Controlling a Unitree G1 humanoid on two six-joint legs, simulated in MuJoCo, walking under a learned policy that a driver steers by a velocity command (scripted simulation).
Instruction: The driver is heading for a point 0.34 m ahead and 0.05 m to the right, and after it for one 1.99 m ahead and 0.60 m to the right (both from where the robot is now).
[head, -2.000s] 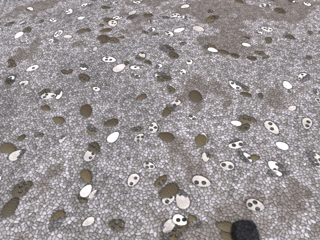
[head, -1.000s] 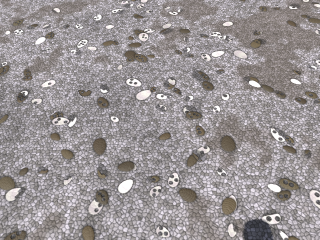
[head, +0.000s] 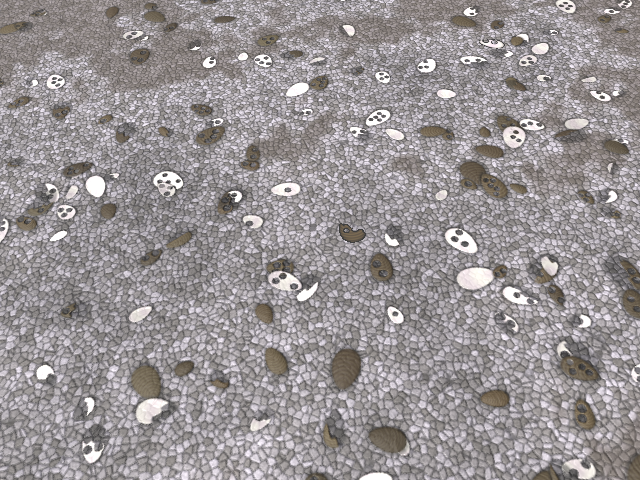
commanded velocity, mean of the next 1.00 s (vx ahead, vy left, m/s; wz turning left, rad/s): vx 0.50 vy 0.00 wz -0.31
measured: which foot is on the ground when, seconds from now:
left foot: up 0.00-0.10, down 0.12-0.70, up 0.72-1.00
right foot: down 0.00-0.14, up 0.16-0.66, down 0.68-1.00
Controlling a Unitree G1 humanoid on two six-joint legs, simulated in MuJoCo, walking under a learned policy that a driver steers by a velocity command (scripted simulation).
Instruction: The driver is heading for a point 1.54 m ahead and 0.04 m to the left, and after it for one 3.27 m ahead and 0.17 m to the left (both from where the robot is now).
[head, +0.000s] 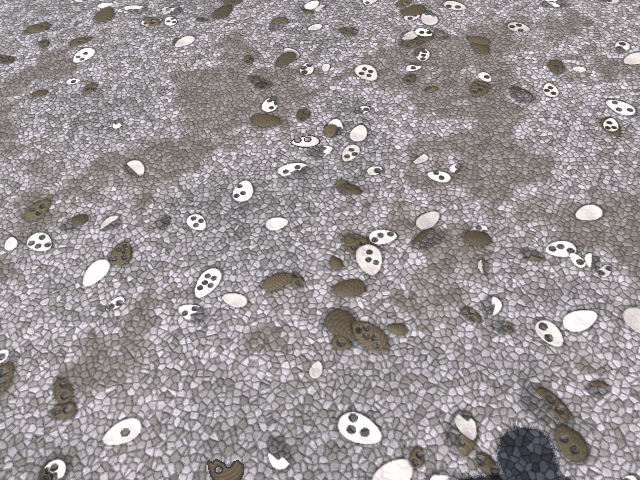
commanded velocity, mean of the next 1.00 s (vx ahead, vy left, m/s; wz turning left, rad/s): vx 0.50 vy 0.00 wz -0.18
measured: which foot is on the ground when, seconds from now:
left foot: up 0.00-0.18, down 0.20-0.74, up 0.76-1.00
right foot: down 0.00-0.20, up 0.22-0.70, down 0.72-1.00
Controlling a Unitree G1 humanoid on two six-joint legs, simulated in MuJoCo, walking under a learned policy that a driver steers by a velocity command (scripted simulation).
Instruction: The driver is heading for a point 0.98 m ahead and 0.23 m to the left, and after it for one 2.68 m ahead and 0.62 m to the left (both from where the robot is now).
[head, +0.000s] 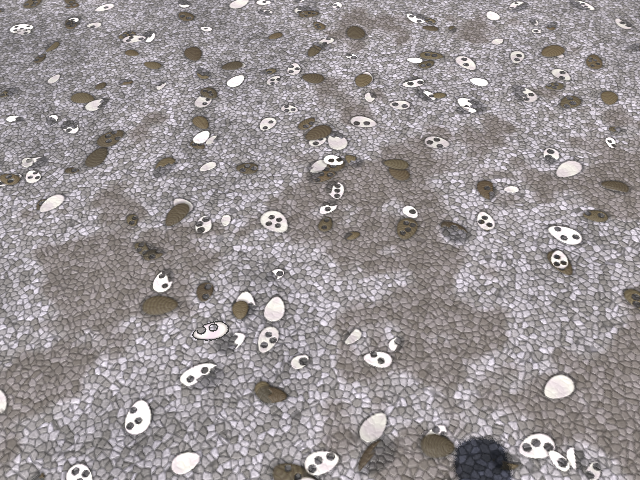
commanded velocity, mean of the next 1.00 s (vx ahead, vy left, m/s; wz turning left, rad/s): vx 0.50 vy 0.00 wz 0.05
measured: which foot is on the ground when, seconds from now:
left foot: up 0.00-0.24, down 0.26-0.82, up 0.84-1.00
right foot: down 0.00-0.28, up 0.30-0.80, down 0.82-1.00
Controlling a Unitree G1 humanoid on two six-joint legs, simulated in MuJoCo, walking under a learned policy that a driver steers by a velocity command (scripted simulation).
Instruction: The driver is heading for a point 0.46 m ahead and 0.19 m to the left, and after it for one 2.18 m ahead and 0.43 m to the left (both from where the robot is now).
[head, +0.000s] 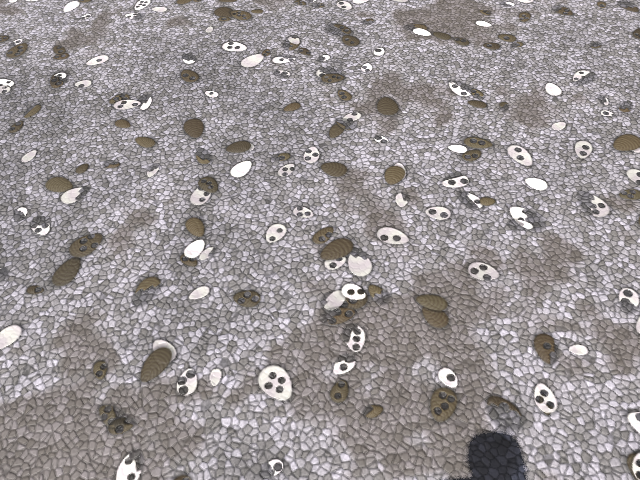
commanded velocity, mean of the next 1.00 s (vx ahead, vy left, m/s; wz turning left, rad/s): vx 0.50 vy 0.00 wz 0.50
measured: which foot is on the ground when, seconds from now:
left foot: up 0.00-0.36, down 0.38-0.90, up 0.92-1.00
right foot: down 0.00-0.38, up 0.40-0.88, down 0.90-1.00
